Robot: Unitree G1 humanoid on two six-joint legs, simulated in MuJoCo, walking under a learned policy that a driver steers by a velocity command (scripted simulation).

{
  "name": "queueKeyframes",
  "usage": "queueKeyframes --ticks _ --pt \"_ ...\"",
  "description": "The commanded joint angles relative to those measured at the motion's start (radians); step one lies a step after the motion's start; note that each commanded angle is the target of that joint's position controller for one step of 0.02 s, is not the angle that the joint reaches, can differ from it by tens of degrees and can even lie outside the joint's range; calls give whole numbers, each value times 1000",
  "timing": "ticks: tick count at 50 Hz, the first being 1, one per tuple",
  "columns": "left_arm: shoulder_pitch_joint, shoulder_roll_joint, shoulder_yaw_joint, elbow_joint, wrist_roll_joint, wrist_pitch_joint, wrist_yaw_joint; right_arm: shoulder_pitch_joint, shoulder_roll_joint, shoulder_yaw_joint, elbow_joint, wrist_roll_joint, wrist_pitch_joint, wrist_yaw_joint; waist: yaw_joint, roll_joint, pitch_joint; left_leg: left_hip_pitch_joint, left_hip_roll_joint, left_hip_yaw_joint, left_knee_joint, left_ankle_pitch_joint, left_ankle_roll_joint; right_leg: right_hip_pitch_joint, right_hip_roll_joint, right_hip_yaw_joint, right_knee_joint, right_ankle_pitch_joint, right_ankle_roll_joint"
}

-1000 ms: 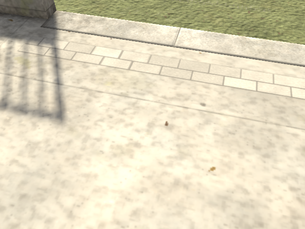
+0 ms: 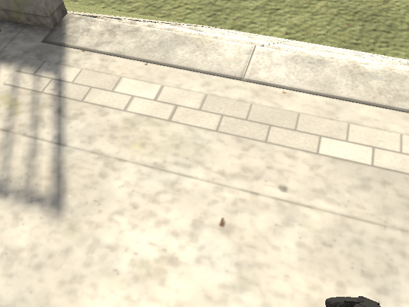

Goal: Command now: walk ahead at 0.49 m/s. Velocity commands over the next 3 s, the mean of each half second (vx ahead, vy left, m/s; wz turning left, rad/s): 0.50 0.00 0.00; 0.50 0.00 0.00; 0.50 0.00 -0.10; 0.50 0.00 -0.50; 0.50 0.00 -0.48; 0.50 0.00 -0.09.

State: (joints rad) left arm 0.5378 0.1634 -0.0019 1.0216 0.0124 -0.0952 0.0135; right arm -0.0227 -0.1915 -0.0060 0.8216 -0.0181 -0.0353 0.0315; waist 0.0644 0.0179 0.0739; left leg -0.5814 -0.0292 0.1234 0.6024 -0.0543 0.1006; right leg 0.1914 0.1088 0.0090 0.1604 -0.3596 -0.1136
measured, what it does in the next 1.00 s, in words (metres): walks ahead: left foot, then right foot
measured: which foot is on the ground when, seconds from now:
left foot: up 0.00-0.04, down 0.06-0.60, up 0.62-1.00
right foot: down 0.00-0.04, up 0.06-0.58, down 0.60-1.00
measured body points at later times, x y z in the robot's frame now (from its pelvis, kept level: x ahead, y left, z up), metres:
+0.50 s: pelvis +0.27 -0.01 +0.01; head +0.30 -0.01 +0.46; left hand +0.47 +0.20 -0.10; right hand +0.17 -0.23 -0.13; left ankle +0.16 +0.05 -0.73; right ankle +0.45 -0.14 -0.69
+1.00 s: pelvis +0.54 -0.05 +0.02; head +0.56 -0.05 +0.47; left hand +0.46 +0.18 -0.12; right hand +0.70 -0.27 -0.11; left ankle +0.71 +0.10 -0.67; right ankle +0.47 -0.11 -0.73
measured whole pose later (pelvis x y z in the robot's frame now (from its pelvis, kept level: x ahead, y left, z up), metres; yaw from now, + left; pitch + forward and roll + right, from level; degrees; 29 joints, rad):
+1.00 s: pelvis +0.54 -0.05 +0.02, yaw +1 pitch +0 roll -1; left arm 0.48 0.17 0.02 1.07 0.01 -0.10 0.00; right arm 0.08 -0.21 -0.03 0.91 -0.02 -0.03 0.03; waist 0.05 0.04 0.04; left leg -0.63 0.10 0.04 0.74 -0.02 0.04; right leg 0.03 0.09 -0.08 0.18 -0.22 -0.09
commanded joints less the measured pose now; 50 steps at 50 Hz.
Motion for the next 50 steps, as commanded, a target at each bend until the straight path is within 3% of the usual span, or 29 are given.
queueKeyframes --ticks 1,2,3,4,5,6,7,9,11,13,18,21,25,27,28,29,30,31,32,33,34,35,37,39,41,46,50 --pt "-18 180 35 -24 10 -4 18 222 -140 -45 32 4 -18 -25 -160 -116 -103 313 -67 -8 -47 -70 58 -71 -291 49 350 1307 17" --pt "-52 196 39 -29 5 1 15 372 -156 -57 80 0 -26 -35 -232 -102 -164 501 -36 -40 -124 -34 85 -156 -271 34 543 1190 16" --pt "-66 163 29 -57 0 -2 5 517 -221 -78 106 -23 -28 -49 -278 -12 -265 718 161 -253 -140 -186 142 -338 -211 2 838 816 6" --pt "84 39 11 -58 -17 6 -7 502 -269 -89 105 -41 -26 -42 -156 188 -332 952 443 -757 -187 -187 314 -727 -22 -21 1223 -171 39" --pt "0 155 35 -55 8 8 -4 434 -206 -82 102 8 -22 -27 -170 13 -251 835 398 -814 -325 -375 306 -830 -53 65 1254 -102 6" --pt "-96 167 42 -94 8 2 -10 319 -161 -70 84 16 -25 -23 -120 14 -93 664 370 -662 -390 -414 267 -852 -108 62 1195 9 -1" --pt "-140 162 44 -101 11 0 -15 276 -110 -59 83 10 -34 -18 -94 -30 -26 538 331 -576 -432 -315 234 -808 -135 56 1138 54 0" --pt "-117 115 38 -92 24 24 -26 296 -62 -41 117 6 -53 -23 -34 -24 -1 397 257 -425 -465 -152 173 -701 -174 52 1052 78 24" --pt "-123 81 34 -92 27 41 -36 348 -76 -40 149 10 -72 -26 -20 -9 2 362 228 -343 -482 -40 159 -686 -187 27 996 95 45" --pt "-206 89 35 -122 27 50 -42 389 -109 -45 170 11 -79 -25 -25 7 22 362 210 -287 -507 6 149 -750 -211 1 927 163 62" --pt "-440 93 29 -193 12 52 -45 491 -108 -35 199 15 -74 -24 -88 26 36 447 163 -200 -497 196 84 -828 -211 -58 669 353 89" --pt "-538 86 22 -218 7 52 -45 555 -110 -30 218 10 -72 -31 -124 44 32 537 169 -186 -474 264 69 -826 -184 -80 550 398 86" --pt "-628 99 23 -251 8 43 -42 597 -122 -29 241 -5 -64 -44 -142 54 39 692 222 -198 -410 367 94 -844 -156 -85 454 320 59" --pt "-597 111 29 -249 8 34 -39 570 -134 -32 244 -9 -62 -50 -107 59 29 720 242 -185 -345 513 88 -767 -130 -91 403 238 28" --pt "-530 122 37 -229 9 29 -33 551 -143 -35 243 -8 -62 -52 -73 67 -2 713 240 -173 -271 646 76 -666 -100 -101 378 197 9" --pt "-401 139 48 -185 11 22 -25 536 -151 -36 244 -6 -59 -52 -18 62 -65 698 224 -157 -134 727 63 -516 -67 -111 330 197 -14" --pt "-222 174 66 -126 24 11 -14 517 -147 -34 237 1 -59 -49 55 38 -158 582 188 -126 63 626 43 -273 -95 -79 295 237 -48" --pt "-56 268 92 -98 52 5 -1 527 -92 -18 195 24 -64 -43 94 -80 -297 306 117 -77 385 254 13 28 -347 215 289 146 -122" --pt "-40 312 106 -91 44 15 -12 632 -47 -17 203 40 -60 -39 47 -235 -394 32 -53 -82 688 -489 -10 175 -559 641 178 165 -251" --pt "-116 249 96 -90 6 24 -22 545 -133 -42 200 13 -56 -42 26 -89 -275 -48 10 -185 733 -415 6 67 -495 592 135 93 -217" --pt "-218 195 82 -103 -3 21 -26 462 -119 -42 169 9 -61 -37 -11 -72 -135 -62 49 -179 690 -316 6 -88 -459 443 95 128 -184" --pt "-269 149 71 -107 1 13 -29 421 -100 -41 161 6 -61 -33 -38 -43 -76 -29 81 -173 634 -259 3 -197 -410 347 58 210 -150" --pt "-266 91 52 -78 0 2 -23 435 -65 -39 166 -16 -36 -20 -90 -67 -45 58 109 -163 560 -225 -19 -318 -338 216 19 316 -101" --pt "-206 104 53 -46 -3 -13 -20 428 -48 -41 161 -20 -19 -9 -104 -70 -46 65 109 -142 528 -207 -35 -338 -321 164 3 410 -101" --pt "-168 132 57 -27 -4 -18 -18 356 -51 -42 134 -21 -9 -3 -104 -72 -18 6 124 -123 477 -147 -49 -345 -306 123 -26 418 -101" --pt "-80 128 47 -1 -3 -15 -17 125 -55 -34 56 -8 -7 0 -55 -75 28 -66 127 -79 228 22 -74 -305 -272 61 -49 494 -79" --pt "-2 136 45 26 2 -13 -9 4 -52 -25 20 -2 -10 -2 -17 -85 36 -50 96 -51 72 64 -61 -203 -290 46 -33 552 -76"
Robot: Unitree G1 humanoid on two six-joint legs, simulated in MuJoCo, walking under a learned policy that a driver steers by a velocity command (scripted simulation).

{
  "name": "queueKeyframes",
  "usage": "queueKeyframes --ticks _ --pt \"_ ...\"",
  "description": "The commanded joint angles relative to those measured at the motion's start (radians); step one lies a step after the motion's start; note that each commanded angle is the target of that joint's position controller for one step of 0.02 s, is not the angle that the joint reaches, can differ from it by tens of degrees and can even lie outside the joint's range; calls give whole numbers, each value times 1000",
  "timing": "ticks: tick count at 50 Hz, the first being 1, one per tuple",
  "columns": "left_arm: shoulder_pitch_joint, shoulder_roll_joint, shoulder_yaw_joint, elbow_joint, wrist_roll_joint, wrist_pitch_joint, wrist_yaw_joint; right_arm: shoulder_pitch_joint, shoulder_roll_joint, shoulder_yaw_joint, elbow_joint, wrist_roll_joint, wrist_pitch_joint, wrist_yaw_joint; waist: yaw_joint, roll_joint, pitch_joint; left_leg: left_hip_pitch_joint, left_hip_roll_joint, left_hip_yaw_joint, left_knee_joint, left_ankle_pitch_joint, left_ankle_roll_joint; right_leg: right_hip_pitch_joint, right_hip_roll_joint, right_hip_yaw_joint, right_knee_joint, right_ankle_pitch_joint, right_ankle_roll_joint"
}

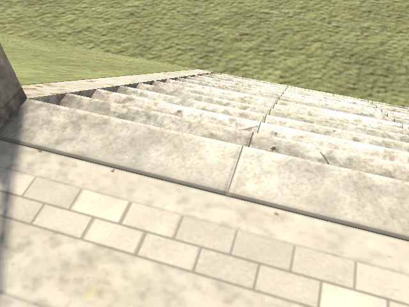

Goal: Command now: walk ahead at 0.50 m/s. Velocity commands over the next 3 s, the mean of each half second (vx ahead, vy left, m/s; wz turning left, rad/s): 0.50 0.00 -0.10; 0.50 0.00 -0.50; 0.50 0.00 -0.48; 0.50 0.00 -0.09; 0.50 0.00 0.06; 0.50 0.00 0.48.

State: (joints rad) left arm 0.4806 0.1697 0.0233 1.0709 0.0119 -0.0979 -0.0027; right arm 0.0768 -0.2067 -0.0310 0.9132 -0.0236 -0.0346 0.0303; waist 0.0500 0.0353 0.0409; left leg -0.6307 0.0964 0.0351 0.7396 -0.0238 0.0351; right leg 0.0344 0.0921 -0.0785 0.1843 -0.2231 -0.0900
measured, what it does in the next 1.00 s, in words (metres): walks ahead, turning right: left foot, then right foot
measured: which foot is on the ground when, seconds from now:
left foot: up 0.00-0.14, down 0.16-0.76, up 0.78-1.00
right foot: down 0.00-0.16, up 0.18-0.72, down 0.74-1.00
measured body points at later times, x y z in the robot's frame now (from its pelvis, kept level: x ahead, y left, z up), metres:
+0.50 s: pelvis +0.27 +0.05 +0.00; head +0.28 +0.06 +0.45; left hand +0.38 +0.29 -0.14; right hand +0.20 -0.19 -0.14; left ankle +0.22 +0.11 -0.74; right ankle +0.38 -0.11 -0.67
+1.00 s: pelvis +0.52 -0.03 +0.00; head +0.54 -0.05 +0.45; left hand +0.62 +0.23 -0.13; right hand +0.57 -0.31 -0.12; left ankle +0.66 +0.12 -0.67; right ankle +0.49 -0.06 -0.74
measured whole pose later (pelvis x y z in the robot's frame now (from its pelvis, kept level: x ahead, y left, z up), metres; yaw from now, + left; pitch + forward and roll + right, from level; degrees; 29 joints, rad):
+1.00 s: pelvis +0.52 -0.03 +0.00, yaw -21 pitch +0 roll +0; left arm 0.35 0.24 0.07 0.95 0.00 -0.05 0.01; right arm 0.13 -0.23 -0.05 0.82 -0.04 -0.04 0.00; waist 0.03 0.03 0.05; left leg -0.64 0.13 -0.04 1.02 -0.22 -0.04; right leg -0.14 0.15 0.03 0.34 -0.20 -0.15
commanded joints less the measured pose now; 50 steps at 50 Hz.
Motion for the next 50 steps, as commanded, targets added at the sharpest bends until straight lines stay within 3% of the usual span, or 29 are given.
queueKeyframes --ticks 1,5,7,8,9,10,11,12,13,15,17,20,26,30,33,35,36,37,38,39,40,41,42,44,45,47,50 --pt "70 132 19 -16 6 -8 10 -120 -41 0 -82 4 -13 -2 4 -103 74 -9 -34 39 -87 21 11 -10 -285 135 -46 430 -105" --pt "62 148 25 -1 17 -1 23 -124 -60 -8 -100 3 -29 -6 -22 -103 71 53 -66 46 -174 -105 61 92 -325 125 53 622 -100" --pt "29 164 30 -1 15 3 24 56 -81 -26 -42 1 -41 -19 -100 -103 -21 296 -132 76 -242 -142 99 72 -301 91 264 853 -73" --pt "15 157 27 -7 9 4 21 233 -114 -43 18 -10 -52 -29 -169 -73 -115 532 -115 51 -278 -106 130 -32 -259 58 463 777 -52" --pt "26 108 12 -46 -13 1 14 402 -205 -68 46 -37 -59 -41 -208 42 -250 827 130 -240 -294 -199 203 -300 -188 10 786 419 -21" --pt "123 60 9 -43 -31 4 9 421 -259 -82 50 -30 -48 -31 -162 201 -339 976 348 -680 -422 -204 328 -583 -11 20 1097 -323 4" --pt "29 139 33 -48 -4 10 11 330 -207 -73 43 7 -38 -24 -137 47 -225 867 287 -632 -461 -284 291 -664 -76 133 1145 -251 -13" --pt "-53 129 34 -77 1 5 6 229 -149 -57 26 15 -40 -21 -103 19 -92 714 254 -485 -495 -258 258 -678 -117 128 1106 -150 -15" --pt "-90 111 33 -83 3 4 3 180 -100 -44 21 11 -48 -18 -75 -11 -37 606 205 -390 -533 -176 224 -640 -150 124 1049 -90 -12" --pt "-63 74 30 -70 22 30 -8 181 -44 -26 45 11 -60 -26 -24 11 -11 490 139 -247 -573 -73 173 -549 -176 120 977 -56 8" --pt "-65 60 32 -71 22 51 -18 240 -59 -27 71 10 -78 -31 -13 13 -7 468 129 -177 -593 10 163 -542 -170 115 956 -35 18" --pt "-175 69 35 -110 18 68 -25 296 -84 -29 89 8 -87 -35 -22 16 37 479 116 -92 -632 20 138 -648 -182 116 895 71 28" --pt "-387 55 20 -185 8 63 -35 370 -75 -17 104 9 -89 -46 -65 19 71 555 94 48 -632 181 89 -694 -163 51 623 251 32" --pt "-497 52 11 -235 13 60 -39 445 -85 -17 131 4 -81 -62 -97 20 87 690 130 105 -581 328 88 -695 -141 -24 487 217 3" --pt "-467 64 19 -240 17 58 -36 436 -110 -23 135 3 -69 -74 -66 42 54 766 151 154 -447 658 81 -604 -82 -77 439 92 -46" --pt "-341 91 35 -208 20 57 -29 409 -141 -33 127 -1 -56 -79 -9 68 -22 774 160 183 -234 869 82 -456 -16 -105 424 -4 -95" --pt "-229 115 50 -175 25 52 -26 397 -154 -37 117 0 -48 -76 36 67 -84 726 158 190 -57 821 80 -318 9 -95 374 -13 -125" --pt "-84 170 76 -137 39 48 -17 362 -158 -38 92 6 -47 -70 114 19 -154 552 139 200 203 611 55 -91 -47 17 297 -1 -175" --pt "-38 278 107 -145 39 52 -4 377 -73 -24 32 19 -52 -51 85 -174 -251 181 -2 208 585 -136 6 191 -343 453 263 13 -298" --pt "-47 307 112 -153 10 65 -10 313 -110 -36 -22 18 -62 -41 71 -171 -302 -42 -147 4 769 -507 -8 268 -451 822 126 87 -393" --pt "-101 281 105 -149 -4 71 -4 221 -119 -36 -51 10 -74 -35 49 -83 -157 -141 -62 -71 729 -407 1 166 -420 654 103 85 -349" --pt "-152 224 92 -156 -8 69 -2 209 -117 -34 -58 15 -84 -35 14 -30 -68 -111 -28 -64 641 -332 0 30 -384 554 73 130 -300" --pt "-202 186 82 -166 -5 65 1 220 -109 -36 -49 9 -79 -37 -36 21 -15 -52 0 -64 553 -303 -9 -81 -328 470 53 202 -249" --pt "-227 158 68 -177 -14 49 10 250 -91 -35 -52 -22 -39 -33 -84 -11 -14 50 21 -65 450 -291 -43 -191 -249 365 40 311 -211" --pt "-209 167 68 -179 -12 39 13 238 -87 -35 -63 -27 -22 -31 -85 -20 -24 57 18 -52 426 -285 -57 -202 -233 348 41 378 -213" --pt "-171 204 76 -180 -11 32 13 190 -79 -33 -93 -24 -4 -27 -82 -40 -22 43 16 -34 352 -230 -81 -229 -203 319 36 420 -205" --pt "-98 211 77 -187 -11 36 11 52 -92 -31 -153 -20 5 -25 -36 -74 3 -36 12 -26 219 -118 -98 -198 -187 339 31 417 -176"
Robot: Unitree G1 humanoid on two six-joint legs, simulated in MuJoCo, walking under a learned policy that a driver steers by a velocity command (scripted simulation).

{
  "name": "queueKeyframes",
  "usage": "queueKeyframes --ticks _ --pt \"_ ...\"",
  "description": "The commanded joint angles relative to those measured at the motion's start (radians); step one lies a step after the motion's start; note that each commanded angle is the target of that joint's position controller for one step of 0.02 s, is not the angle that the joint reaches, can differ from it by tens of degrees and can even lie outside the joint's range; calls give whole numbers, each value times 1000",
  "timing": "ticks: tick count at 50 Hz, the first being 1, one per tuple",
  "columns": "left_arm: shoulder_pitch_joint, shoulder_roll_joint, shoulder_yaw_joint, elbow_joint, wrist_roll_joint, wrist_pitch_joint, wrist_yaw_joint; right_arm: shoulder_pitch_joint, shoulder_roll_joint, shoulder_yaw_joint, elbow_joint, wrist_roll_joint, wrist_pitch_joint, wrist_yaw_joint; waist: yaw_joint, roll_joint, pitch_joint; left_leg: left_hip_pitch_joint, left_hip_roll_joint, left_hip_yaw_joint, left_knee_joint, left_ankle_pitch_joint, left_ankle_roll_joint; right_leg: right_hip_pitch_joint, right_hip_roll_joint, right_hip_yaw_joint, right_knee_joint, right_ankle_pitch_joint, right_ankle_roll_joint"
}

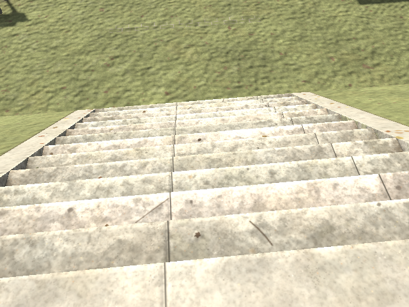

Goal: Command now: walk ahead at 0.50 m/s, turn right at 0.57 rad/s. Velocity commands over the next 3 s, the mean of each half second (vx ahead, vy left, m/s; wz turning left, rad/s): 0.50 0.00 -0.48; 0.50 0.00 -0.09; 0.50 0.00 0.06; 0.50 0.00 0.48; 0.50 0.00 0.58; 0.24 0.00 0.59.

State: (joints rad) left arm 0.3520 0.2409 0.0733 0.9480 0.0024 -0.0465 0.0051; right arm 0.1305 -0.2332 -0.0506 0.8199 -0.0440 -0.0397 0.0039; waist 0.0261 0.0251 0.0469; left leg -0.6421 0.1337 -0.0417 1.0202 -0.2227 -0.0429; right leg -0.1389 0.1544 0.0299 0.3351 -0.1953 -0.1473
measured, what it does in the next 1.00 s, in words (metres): walks ahead, turning right: left foot, then right foot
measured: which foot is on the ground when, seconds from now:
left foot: up 0.00-0.26, down 0.28-0.80, up 0.82-1.00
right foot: down 0.00-0.28, up 0.30-0.76, down 0.78-1.00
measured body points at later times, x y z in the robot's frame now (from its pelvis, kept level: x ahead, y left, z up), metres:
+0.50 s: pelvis +0.26 +0.04 +0.00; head +0.28 +0.06 +0.45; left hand +0.43 +0.28 -0.13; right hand +0.25 -0.23 -0.12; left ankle +0.30 +0.13 -0.74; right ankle +0.22 -0.09 -0.66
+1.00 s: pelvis +0.44 -0.07 +0.00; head +0.44 -0.09 +0.45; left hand +0.57 +0.17 -0.11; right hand +0.44 -0.35 -0.13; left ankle +0.49 +0.08 -0.67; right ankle +0.45 -0.13 -0.74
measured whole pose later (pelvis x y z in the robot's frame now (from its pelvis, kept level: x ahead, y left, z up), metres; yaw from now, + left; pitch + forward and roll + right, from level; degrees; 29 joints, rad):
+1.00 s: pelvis +0.44 -0.07 +0.00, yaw -15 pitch -1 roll +1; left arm 0.35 0.23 0.03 0.82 0.00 -0.05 0.00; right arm 0.30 -0.29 -0.05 0.80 -0.03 0.01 0.01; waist 0.01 0.04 0.02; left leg -0.47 0.03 -0.04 1.01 -0.32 0.02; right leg -0.18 0.06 -0.07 0.36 -0.17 -0.10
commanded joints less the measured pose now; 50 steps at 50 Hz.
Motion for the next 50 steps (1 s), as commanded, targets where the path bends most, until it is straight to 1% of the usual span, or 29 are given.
queueKeyframes --ticks 1,7,9,11,12,13,14,15,16,17,18,19,20,23,27,32,34,37,38,39,40,41,42,43,44,46,47,49,50 --pt "54 138 26 -65 -1 -14 3 -39 -67 -10 -75 3 11 2 3 -73 -3 -43 -31 49 -101 112 -21 1 -248 241 -114 391 -109" --pt "152 149 27 -81 8 -6 9 -215 -71 8 -162 11 3 12 71 -92 -8 -84 -89 40 -293 173 2 160 -261 304 -35 458 -103" --pt "154 165 30 -93 15 -3 16 -240 -79 13 -191 18 -5 13 70 -100 -3 -43 -111 32 -361 145 18 182 -277 336 2 490 -93" --pt "102 189 36 -116 16 -3 24 -160 -103 8 -185 20 -16 7 18 -114 -11 114 -135 26 -445 96 47 137 -275 351 56 549 -60" --pt "63 202 38 -132 17 -5 22 -61 -125 0 -160 22 -23 0 -29 -112 -47 268 -165 35 -474 55 67 90 -258 346 128 631 -36" --pt "30 212 40 -143 8 -9 16 89 -151 -14 -120 19 -36 -8 -106 -69 -115 465 -172 40 -542 101 90 38 -205 313 293 645 -11" --pt "40 158 24 -164 -2 -18 6 249 -211 -31 -101 3 -49 -21 -163 16 -249 706 -6 -116 -570 -11 134 -77 -145 244 555 436 17" --pt "128 49 1 -189 -15 -23 1 281 -288 -43 -108 -8 -43 -29 -103 203 -340 911 258 -512 -640 -47 203 -345 -2 129 828 -299 53" --pt "212 126 12 -180 7 -18 3 252 -282 -50 -102 11 -24 -19 -58 250 -359 870 303 -787 -719 -164 287 -463 -22 125 969 -350 50" --pt "162 147 16 -158 24 -8 5 167 -170 -27 -116 16 -14 -15 -40 97 -190 727 260 -654 -738 -242 284 -507 -77 118 1024 -260 57" --pt "76 134 11 -172 29 -5 -4 126 -103 -10 -115 16 -17 -9 -49 9 -87 599 195 -483 -755 -196 267 -499 -104 102 983 -190 63" --pt "48 110 7 -183 27 0 -10 110 -90 -5 -106 9 -24 -7 -28 17 -48 529 144 -376 -777 -107 234 -479 -131 99 927 -157 69" --pt "49 99 3 -191 32 10 -16 128 -95 -5 -88 10 -34 -9 -15 64 -35 482 113 -304 -783 23 224 -450 -144 100 890 -152 78" --pt "59 97 2 -192 31 35 -18 194 -110 -8 -49 24 -65 5 6 73 -68 470 92 -192 -779 296 240 -423 -129 98 840 -138 90" --pt "-100 83 -11 -247 35 39 -19 246 -129 -13 -21 35 -60 4 -10 60 -28 497 87 -108 -827 312 251 -519 -167 67 676 -5 114" --pt "-265 38 -44 -288 22 29 -32 294 -143 -11 -11 44 -40 3 -54 78 -4 450 52 -21 -817 297 230 -387 -197 -63 384 120 120" --pt "-306 55 -43 -309 20 24 -34 332 -164 -14 -2 44 -28 1 -75 69 14 474 78 -42 -813 303 228 -352 -182 -83 317 92 109" --pt "-278 66 -39 -319 19 13 -29 337 -188 -15 6 37 -4 -8 -56 76 20 565 105 -57 -755 362 207 -297 -164 -87 223 -15 74" --pt "-202 67 -34 -295 23 6 -24 327 -187 -13 8 40 3 -10 -17 62 -7 567 90 -37 -676 430 188 -191 -145 -95 154 14 59" --pt "-71 95 -20 -249 33 -5 -14 329 -169 -7 6 42 5 -10 32 14 -78 529 38 12 -504 483 162 -12 -140 -70 115 28 35" --pt "115 169 1 -223 50 -12 -2 307 -133 7 -38 42 3 -11 106 -116 -227 388 -21 78 -214 256 127 230 -343 154 95 -2 -20" --pt "147 264 23 -214 26 2 3 388 -56 22 -67 46 4 -4 68 -324 -289 69 -189 114 67 -326 90 392 -553 550 -36 -143 -126" --pt "130 212 18 -204 -12 16 0 343 -171 -12 -47 17 13 -16 76 -166 -195 -34 -156 -3 155 -330 97 317 -536 562 -47 -173 -137" --pt "47 159 0 -215 -6 17 -3 293 -163 -17 -59 25 11 -12 37 -128 -94 -42 -122 -23 164 -255 101 213 -500 446 -57 -95 -121" --pt "-3 119 -11 -217 2 10 -7 276 -141 -12 -57 33 11 -7 7 -105 -49 10 -92 -31 110 -190 97 113 -455 348 -93 1 -95" --pt "-46 86 -20 -213 4 -5 -2 290 -123 -10 -43 26 29 -2 -40 -131 -27 116 -63 -33 21 -130 79 7 -385 223 -141 107 -52" --pt "-37 91 -18 -205 5 -12 1 280 -119 -12 -41 25 42 0 -43 -142 -33 131 -75 -18 23 -121 74 1 -376 205 -149 162 -51" --pt "-4 108 -12 -179 -8 -20 0 250 -117 -20 -49 16 60 7 -51 -87 -34 101 -86 -30 -10 -67 56 21 -369 166 -157 248 -63" --pt "27 121 -3 -152 -6 -19 2 224 -93 -9 -54 5 69 8 -39 -88 -40 105 -96 3 0 -36 44 12 -359 128 -154 302 -67"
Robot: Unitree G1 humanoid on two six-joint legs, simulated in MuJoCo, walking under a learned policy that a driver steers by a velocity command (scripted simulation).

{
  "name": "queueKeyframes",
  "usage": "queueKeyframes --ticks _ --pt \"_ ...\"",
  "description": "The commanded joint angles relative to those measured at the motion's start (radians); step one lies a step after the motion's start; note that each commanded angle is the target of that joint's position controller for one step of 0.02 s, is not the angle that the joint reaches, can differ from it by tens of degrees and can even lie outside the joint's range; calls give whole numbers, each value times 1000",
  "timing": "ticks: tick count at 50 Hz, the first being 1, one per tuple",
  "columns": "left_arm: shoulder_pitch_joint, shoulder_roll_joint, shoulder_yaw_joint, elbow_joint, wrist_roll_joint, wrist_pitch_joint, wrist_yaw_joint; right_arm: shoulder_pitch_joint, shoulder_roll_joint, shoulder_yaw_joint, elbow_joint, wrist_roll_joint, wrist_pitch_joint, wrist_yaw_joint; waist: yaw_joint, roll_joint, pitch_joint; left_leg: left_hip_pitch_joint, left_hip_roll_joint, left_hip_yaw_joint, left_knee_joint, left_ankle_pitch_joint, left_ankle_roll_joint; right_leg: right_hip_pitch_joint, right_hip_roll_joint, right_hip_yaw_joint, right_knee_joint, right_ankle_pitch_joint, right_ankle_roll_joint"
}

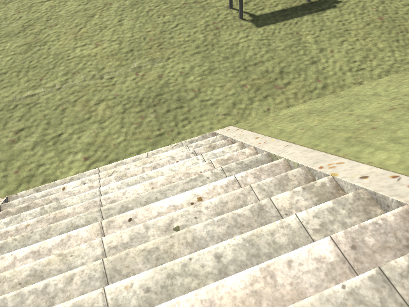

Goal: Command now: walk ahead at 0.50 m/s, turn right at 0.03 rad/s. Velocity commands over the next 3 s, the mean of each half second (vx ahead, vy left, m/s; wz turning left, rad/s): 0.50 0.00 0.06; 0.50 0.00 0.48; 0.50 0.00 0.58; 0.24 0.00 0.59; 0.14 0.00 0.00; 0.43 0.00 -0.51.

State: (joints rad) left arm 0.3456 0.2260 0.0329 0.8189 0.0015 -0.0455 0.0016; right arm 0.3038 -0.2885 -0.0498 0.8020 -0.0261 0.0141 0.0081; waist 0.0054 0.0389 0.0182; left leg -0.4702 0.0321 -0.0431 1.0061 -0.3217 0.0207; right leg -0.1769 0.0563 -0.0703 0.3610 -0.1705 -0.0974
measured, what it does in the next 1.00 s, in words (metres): goes down, turning left: left foot 0.19 m lower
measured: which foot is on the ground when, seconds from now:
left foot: up 0.00-0.50, down 0.52-1.00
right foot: down 0.00-0.52, up 0.54-1.00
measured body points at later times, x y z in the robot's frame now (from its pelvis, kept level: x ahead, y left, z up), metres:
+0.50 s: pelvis +0.21 +0.06 -0.13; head +0.21 +0.07 +0.32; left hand +0.16 +0.32 -0.27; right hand +0.39 -0.18 -0.24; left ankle +0.33 +0.16 -0.87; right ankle +0.02 -0.06 -0.74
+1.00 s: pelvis +0.46 +0.10 -0.27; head +0.42 +0.12 +0.17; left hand +0.56 +0.38 -0.38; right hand +0.48 -0.16 -0.40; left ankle +0.29 +0.16 -0.94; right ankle +0.65 +0.00 -0.98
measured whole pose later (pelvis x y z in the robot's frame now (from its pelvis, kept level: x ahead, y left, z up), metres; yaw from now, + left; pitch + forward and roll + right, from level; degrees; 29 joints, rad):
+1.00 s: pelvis +0.46 +0.10 -0.27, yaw +20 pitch +0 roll +0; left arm 0.12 0.24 0.05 0.81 0.04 -0.03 -0.02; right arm 0.53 -0.20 -0.02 0.90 -0.03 -0.03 -0.04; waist -0.11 -0.07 -0.07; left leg -0.20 -0.19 -0.21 1.01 -0.77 0.10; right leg -0.53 -0.01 0.10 0.57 0.39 0.01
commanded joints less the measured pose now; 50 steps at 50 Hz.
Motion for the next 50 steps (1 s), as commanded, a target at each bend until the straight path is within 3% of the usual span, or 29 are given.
queueKeyframes --ticks 1,3,8,10,11,13,16,19,21,24,25,26,27,28,29,30,31,32,33,34,36,37,38,40,41,42,44,47,50 --pt "49 138 38 -13 -4 -19 6 25 -31 -9 -45 -12 19 4 -17 -98 -1 -89 9 1 4 100 -23 50 -254 210 -181 295 -114" --pt "77 156 44 6 10 -27 8 32 -41 -14 -26 -11 27 -4 -11 -118 -11 -96 1 6 70 235 -8 34 -264 205 -143 276 -127" --pt "185 170 46 69 -7 -49 13 -143 -101 -50 -83 -11 30 -16 17 -111 87 -379 -25 -149 -8 317 18 193 -298 280 -58 146 -125" --pt "212 191 55 76 -1 -59 18 -136 -101 -56 -73 -16 26 -15 26 -121 69 -441 -37 -181 -23 326 20 259 -307 282 15 185 -127" --pt "169 185 51 65 -3 -60 21 -139 -93 -54 -81 -8 22 -2 -2 -85 79 -336 -43 -146 -147 426 15 122 -266 226 16 120 -121" --pt "151 145 39 83 5 -64 28 -156 -72 -51 -80 -20 24 18 -10 -107 68 -251 -30 -124 -186 630 13 23 -253 224 112 15 -118" --pt "168 133 32 79 6 -65 44 -205 -29 -36 -90 -28 20 41 24 -75 73 -196 -13 -78 -272 806 30 -66 -238 230 238 -148 -105" --pt "184 134 28 67 40 -54 54 -297 -3 -18 -121 -1 8 36 102 -82 98 -81 -53 -31 -401 787 16 -151 -213 173 353 -163 -72" --pt "204 130 27 74 49 -41 65 -297 -1 -12 -116 15 -2 39 135 -74 119 -70 -15 -32 -518 808 25 -91 -227 163 453 -144 -55" --pt "197 129 21 96 49 -18 82 -109 -31 -17 -32 21 -15 17 80 -36 107 115 34 14 -684 777 63 -48 -239 128 709 30 -54" --pt "131 185 35 91 48 -9 68 160 -49 -39 57 25 -1 5 -57 -74 -79 449 -23 103 -566 768 78 -125 -233 75 952 307 -55" --pt "90 194 33 92 27 -14 54 359 -75 -46 130 10 -1 4 -184 -16 -95 633 -52 144 -656 813 97 -241 -145 -25 1313 272 -18" --pt "194 74 28 96 6 -10 52 394 -197 -73 175 -3 -10 17 -98 316 -113 890 132 -43 -407 1246 195 -636 42 -91 1913 -743 41" --pt "192 81 20 40 -15 -17 59 409 -200 -60 143 28 -14 25 -76 283 -201 998 238 -262 -248 1423 245 -881 -26 31 1993 -723 45" --pt "109 114 18 14 4 -18 59 363 -172 -59 125 49 -4 27 -79 74 -205 922 286 -320 -372 1129 292 -958 -64 28 1922 -595 49" --pt "70 115 14 37 31 -7 52 301 -130 -38 113 47 -6 17 -55 -68 -87 723 283 -317 -436 994 289 -970 -86 20 1819 -505 55" --pt "38 92 6 -5 30 0 43 296 -194 -54 126 39 -9 -5 -45 46 -105 611 396 -549 -550 575 410 -997 -83 56 1785 -516 82" --pt "-23 126 13 9 56 25 41 253 -139 -35 122 17 -29 -6 -22 -51 -12 419 362 -584 -589 232 403 -964 -162 152 1602 -395 71" --pt "-52 124 16 18 59 50 36 205 -120 -23 109 2 -34 0 2 -46 51 236 309 -566 -606 95 387 -903 -143 142 1524 -365 68" --pt "-84 97 13 7 54 54 34 175 -74 2 120 0 -55 -1 42 -64 128 124 225 -495 -584 28 314 -924 -155 156 1321 -154 78" --pt "-172 63 3 -31 59 62 16 84 -31 27 72 24 -75 -24 68 -38 147 -177 75 -365 -655 70 251 -630 -125 97 856 169 143" --pt "-117 20 -7 9 78 68 10 118 -65 13 84 23 -77 -25 64 36 83 -195 67 -359 -648 177 243 -485 -112 66 847 253 139" --pt "8 46 13 85 63 65 11 145 -111 -6 95 15 -76 -23 81 67 10 -127 82 -371 -623 282 256 -414 -120 82 896 364 123" --pt "-150 135 45 23 48 54 5 229 -55 2 118 37 -76 -39 22 18 76 159 58 -408 -513 170 274 -717 -153 156 709 433 116" --pt "-240 121 44 -1 58 46 2 280 -34 7 123 34 -74 -44 -31 26 83 248 57 -459 -469 126 287 -784 -145 163 642 438 115" --pt "-283 100 35 -18 65 30 -11 278 -13 10 107 40 -70 -58 -40 -13 68 222 28 -440 -411 34 274 -720 -130 174 490 595 116" --pt "-316 34 21 -29 61 24 -32 234 -35 7 67 15 -59 -70 -57 -10 41 92 -28 -434 -358 -123 257 -530 -71 138 425 686 109" --pt "-342 41 21 -73 47 10 -28 212 -36 6 52 8 -65 -53 -91 46 73 73 -66 -427 -264 8 240 -414 -31 129 290 602 105" --pt "-348 20 17 -109 17 -21 -13 250 9 13 66 -12 -44 -50 -180 79 96 206 -105 -416 -145 135 224 -347 -54 158 -1 551 107"
Next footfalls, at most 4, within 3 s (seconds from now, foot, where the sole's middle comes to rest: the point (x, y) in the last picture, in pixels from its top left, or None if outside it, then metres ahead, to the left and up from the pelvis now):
0.52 left None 0.33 0.16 -0.97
1.10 right None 0.67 0.04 -1.16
1.66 left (153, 289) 0.84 0.36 -1.35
2.28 right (189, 248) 1.07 0.20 -1.38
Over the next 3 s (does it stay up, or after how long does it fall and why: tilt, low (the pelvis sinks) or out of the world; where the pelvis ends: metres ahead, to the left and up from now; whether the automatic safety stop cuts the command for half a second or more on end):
stays up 1.17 0.35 -0.80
